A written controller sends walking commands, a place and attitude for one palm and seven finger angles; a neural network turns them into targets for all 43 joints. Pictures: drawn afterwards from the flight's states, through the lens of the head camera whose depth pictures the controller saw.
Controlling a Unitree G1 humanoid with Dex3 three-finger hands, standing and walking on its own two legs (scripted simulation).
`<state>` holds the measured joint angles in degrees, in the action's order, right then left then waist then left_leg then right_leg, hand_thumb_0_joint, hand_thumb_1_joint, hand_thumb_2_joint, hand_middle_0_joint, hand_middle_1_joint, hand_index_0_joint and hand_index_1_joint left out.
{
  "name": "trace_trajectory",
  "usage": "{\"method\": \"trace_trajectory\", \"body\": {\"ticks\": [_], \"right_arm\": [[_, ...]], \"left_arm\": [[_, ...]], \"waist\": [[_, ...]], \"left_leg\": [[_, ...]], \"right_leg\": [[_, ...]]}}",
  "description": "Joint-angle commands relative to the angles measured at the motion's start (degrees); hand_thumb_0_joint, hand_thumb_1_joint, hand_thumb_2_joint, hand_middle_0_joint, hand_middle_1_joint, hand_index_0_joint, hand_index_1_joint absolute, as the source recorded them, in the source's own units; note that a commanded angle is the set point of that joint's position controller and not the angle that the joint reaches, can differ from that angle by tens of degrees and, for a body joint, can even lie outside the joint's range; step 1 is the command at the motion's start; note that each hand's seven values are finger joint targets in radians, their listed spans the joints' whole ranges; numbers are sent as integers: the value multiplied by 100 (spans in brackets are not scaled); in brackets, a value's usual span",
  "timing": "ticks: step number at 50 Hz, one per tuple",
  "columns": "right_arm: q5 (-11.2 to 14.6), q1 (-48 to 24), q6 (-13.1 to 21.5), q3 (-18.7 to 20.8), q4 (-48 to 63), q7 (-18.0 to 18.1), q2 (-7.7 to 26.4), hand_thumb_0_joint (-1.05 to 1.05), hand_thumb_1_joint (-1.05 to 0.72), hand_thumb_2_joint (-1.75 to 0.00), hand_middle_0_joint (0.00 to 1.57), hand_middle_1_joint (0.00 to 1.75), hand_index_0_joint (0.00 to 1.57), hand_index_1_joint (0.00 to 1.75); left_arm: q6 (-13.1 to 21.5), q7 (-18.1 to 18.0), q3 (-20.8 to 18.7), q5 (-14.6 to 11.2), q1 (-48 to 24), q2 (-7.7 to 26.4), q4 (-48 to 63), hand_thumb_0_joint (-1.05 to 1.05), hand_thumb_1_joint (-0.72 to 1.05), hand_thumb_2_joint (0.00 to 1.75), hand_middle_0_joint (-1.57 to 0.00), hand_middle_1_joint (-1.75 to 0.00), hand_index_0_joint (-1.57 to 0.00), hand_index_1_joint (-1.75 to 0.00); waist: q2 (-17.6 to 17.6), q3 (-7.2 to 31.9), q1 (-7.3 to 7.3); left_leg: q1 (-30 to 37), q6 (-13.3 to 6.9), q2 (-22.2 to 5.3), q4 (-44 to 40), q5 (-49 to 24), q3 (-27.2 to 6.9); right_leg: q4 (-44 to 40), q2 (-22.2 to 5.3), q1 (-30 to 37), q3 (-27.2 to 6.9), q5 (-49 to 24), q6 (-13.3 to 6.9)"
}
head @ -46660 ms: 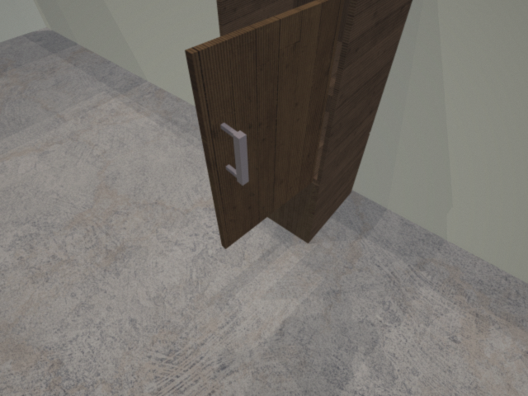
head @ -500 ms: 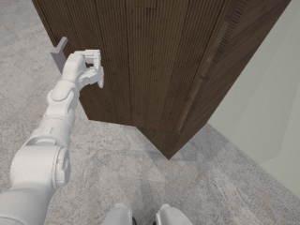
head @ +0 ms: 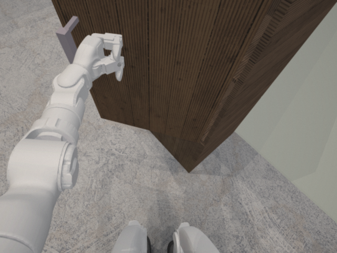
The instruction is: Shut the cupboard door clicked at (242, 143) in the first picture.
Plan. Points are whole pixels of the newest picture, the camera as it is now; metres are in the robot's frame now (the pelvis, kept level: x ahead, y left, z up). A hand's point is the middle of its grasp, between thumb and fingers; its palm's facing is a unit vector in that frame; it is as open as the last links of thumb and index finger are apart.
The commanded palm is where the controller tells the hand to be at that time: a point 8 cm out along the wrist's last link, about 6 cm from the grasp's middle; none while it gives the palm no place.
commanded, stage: push the door shut along its arc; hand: left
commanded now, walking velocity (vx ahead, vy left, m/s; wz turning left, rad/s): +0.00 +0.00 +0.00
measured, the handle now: (77, 50) +0.56 +0.17 +0.10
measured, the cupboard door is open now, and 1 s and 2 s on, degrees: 34 20 20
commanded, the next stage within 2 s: pull the fist back off the door in 0.18 s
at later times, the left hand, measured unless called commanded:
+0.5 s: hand (140, 46) +0.58 +0.03 +0.10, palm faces +0.03 -1.00 +0.01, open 3.2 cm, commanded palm +0.54 +0.06 +0.11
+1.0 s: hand (135, 78) +0.48 +0.04 +0.10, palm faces +0.01 -1.00 -0.01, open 3.1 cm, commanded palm +0.45 +0.08 +0.11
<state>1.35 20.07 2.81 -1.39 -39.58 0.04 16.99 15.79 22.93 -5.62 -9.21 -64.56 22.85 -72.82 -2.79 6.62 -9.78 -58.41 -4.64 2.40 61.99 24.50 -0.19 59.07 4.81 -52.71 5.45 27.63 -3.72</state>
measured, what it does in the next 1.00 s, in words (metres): stands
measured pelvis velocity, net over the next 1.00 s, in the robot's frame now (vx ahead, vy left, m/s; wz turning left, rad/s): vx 0.02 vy -0.02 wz -0.02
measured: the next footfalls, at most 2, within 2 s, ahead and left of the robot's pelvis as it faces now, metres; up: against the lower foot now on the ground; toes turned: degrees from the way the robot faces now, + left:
none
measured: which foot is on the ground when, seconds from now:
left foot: down 0.00-1.00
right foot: down 0.00-1.00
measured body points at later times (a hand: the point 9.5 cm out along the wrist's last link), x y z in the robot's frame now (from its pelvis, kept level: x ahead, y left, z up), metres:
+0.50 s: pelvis +0.01 +0.00 -0.01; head +0.15 +0.01 +0.41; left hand +0.57 +0.08 +0.11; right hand -0.03 -0.25 -0.13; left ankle +0.04 +0.07 -0.66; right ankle +0.00 -0.09 -0.66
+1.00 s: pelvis +0.02 -0.02 +0.02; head +0.10 -0.03 +0.47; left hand +0.47 +0.09 +0.10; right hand +0.07 -0.30 -0.09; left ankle +0.04 +0.07 -0.66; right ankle +0.00 -0.09 -0.66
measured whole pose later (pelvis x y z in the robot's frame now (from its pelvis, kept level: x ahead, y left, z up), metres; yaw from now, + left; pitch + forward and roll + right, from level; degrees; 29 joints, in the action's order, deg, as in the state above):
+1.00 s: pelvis +0.02 -0.02 +0.02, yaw -1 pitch +17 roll +0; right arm -0.7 21.0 -1.4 2.6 -36.3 -5.1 16.2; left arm 24.9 -7.5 -7.1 -3.1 -41.0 6.7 -55.6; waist -1.5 8.5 -5.8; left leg -46.7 -2.7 1.5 54.1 24.2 1.7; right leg 53.3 5.9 -42.8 2.5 27.2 -5.0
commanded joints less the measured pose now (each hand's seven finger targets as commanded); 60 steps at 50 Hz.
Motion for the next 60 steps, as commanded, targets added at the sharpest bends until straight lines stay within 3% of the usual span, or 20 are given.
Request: {"method": "trace_trajectory", "body": {"ticks": [1,3,5,7,11,14,15,18,20,22,25,30,33,36,41,49,50,54,56,60], "right_arm": [[-36,914,196,347,89,112,1064,0,-90,-90,20,30,20,30],[-53,920,238,354,19,129,1062,0,-90,-90,20,30,20,30],[-72,964,255,354,-43,140,1082,0,-90,-90,20,30,20,30],[-85,1045,317,375,-63,142,1085,0,-90,-90,20,30,20,30],[-125,1098,312,367,-134,149,1091,0,-90,-90,20,30,20,30],[-142,1164,322,367,-188,159,1086,0,-90,-90,20,30,20,30],[-170,1420,360,337,-29,48,886,0,-90,-90,20,30,20,30],[-407,1646,311,416,108,-320,865,0,-90,-90,20,30,20,30],[-592,1682,242,458,175,-559,793,0,-90,-90,20,30,20,30],[-676,1826,128,540,154,-736,813,0,-90,-90,20,30,20,30],[-609,1887,-116,594,237,-780,859,0,-90,-90,20,30,20,30],[-414,1701,-300,552,484,-634,761,0,-90,-90,20,30,20,30],[-375,1578,-258,522,513,-569,661,0,-90,-90,20,30,20,30],[-355,1480,-260,556,528,-614,618,0,-90,-90,20,30,20,30],[-254,1239,-365,568,619,-586,612,0,-90,-90,20,30,20,30],[-174,631,-284,592,651,-476,520,0,-90,-90,20,30,20,30],[-164,582,-284,590,647,-473,514,0,-90,-90,20,30,20,30],[-99,362,-338,550,722,-395,520,0,-90,-90,20,30,20,30],[-89,299,-341,525,697,-342,512,0,-90,-90,20,30,20,30],[-118,219,-267,483,667,-311,479,0,-90,-90,20,30,20,30]], "left_arm": [[318,110,35,-70,-3715,251,1269,0,90,90,-130,-150,-130,-150],[303,118,174,-23,-3930,69,1291,0,90,90,-130,-150,-130,-150],[210,71,195,10,-4040,32,1119,0,90,90,-130,-150,-130,-150],[227,70,200,20,-4339,8,1316,0,90,90,-130,-150,-130,-150],[23,37,138,93,-4463,79,1102,0,90,90,-130,-150,-130,-150],[-20,39,186,161,-4694,11,1066,0,90,90,-130,-150,-130,-150],[-110,-1119,-1005,-220,-4730,311,1014,0,90,90,-130,-150,-130,-150],[11,-2666,-1120,204,-3894,-83,940,0,90,90,-130,-150,-130,-150],[421,-3561,-1119,710,-3750,-215,1355,0,90,90,-130,-150,-130,-150],[757,-3923,-884,1360,-3480,-193,1451,0,90,90,-130,-150,-130,-150],[846,-3761,-965,1536,-3041,191,1501,0,90,90,-130,-150,-130,-150],[815,-3320,-1125,930,-2463,149,1974,0,90,90,-130,-150,-130,-150],[1096,-3231,-1083,779,-1986,37,2330,0,90,90,-130,-150,-130,-150],[1191,-3132,-690,827,-989,-489,2196,0,90,90,-130,-150,-130,-150],[1020,-3002,-407,675,-297,-862,2111,0,90,90,-130,-150,-130,-150],[1487,-3069,98,668,-325,-1134,3359,0,90,90,-130,-150,-130,-150],[1450,-3071,233,670,-333,-1270,3322,0,90,90,-130,-150,-130,-150],[1218,-3108,119,580,-37,-1163,3208,0,90,90,-130,-150,-130,-150],[1168,-3140,136,558,-403,-1129,3162,0,90,90,-130,-150,-130,-150],[1292,-3162,-66,546,-431,-965,3070,0,90,90,-130,-150,-130,-150]], "waist": [[-395,2700,-654],[-627,2825,-708],[-542,2714,-783],[-793,3004,-803],[-589,3110,-875],[-759,3179,-925],[-883,3203,-690],[-526,3428,-557],[-711,3491,-432],[-614,3647,-444],[-393,3738,-349],[-48,3448,-120],[96,3205,-26],[293,2632,45],[631,2038,120],[63,2487,214],[192,2371,147],[403,2159,256],[586,2043,145],[447,2221,227]], "left_leg": [[3173,92,-334,-394,-1685,-864],[3451,101,-366,-335,-1836,-957],[3406,108,-390,-324,-1667,-1026],[3596,91,-387,-268,-1961,-1070],[3399,87,-365,-127,-1905,-1008],[3510,99,-392,-68,-2045,-1074],[3081,256,-467,-208,-1679,-1142],[3022,345,-487,-320,-2075,-1185],[2990,412,-471,-200,-2350,-1021],[3067,444,-470,-137,-2756,-999],[2851,330,-336,-314,-2477,-688],[2789,254,-255,-734,-2246,-423],[2681,221,-224,-832,-2259,-283],[2591,196,-190,-915,-2105,-177],[2385,158,-105,-1058,-1655,-55],[3105,180,-108,-977,-1804,-103],[3109,165,-115,-977,-1706,-106],[2887,164,-101,-1087,-1414,-85],[2758,150,-112,-1089,-1298,-102],[2684,168,-95,-1050,-1284,-108]], "right_leg": [[-763,-114,-567,-469,-1240,168],[-667,-108,-927,-406,-1179,153],[-655,-107,-1123,-371,-1041,154],[-533,-103,-1250,-364,-1116,148],[-505,-84,-1241,-356,-1152,169],[-392,-73,-1513,-313,-1144,159],[-447,-140,-1196,-436,-1138,136],[-380,-123,-884,-357,-1363,216],[-331,-94,-862,-330,-1470,233],[-271,-60,-727,-328,-1705,235],[-517,-42,192,-467,-2145,245],[-949,-23,1249,-605,-2587,278],[-1047,-60,1664,-718,-2995,328],[-1181,-91,1641,-753,-3099,398],[-1458,-201,1869,-933,-3145,579],[-1295,-246,1694,-915,-3091,558],[-1340,-250,1599,-906,-2968,594],[-1472,-287,1770,-978,-2726,622],[-1504,-307,1755,-1001,-2618,631],[-1421,-332,1844,-1040,-2646,620]]}}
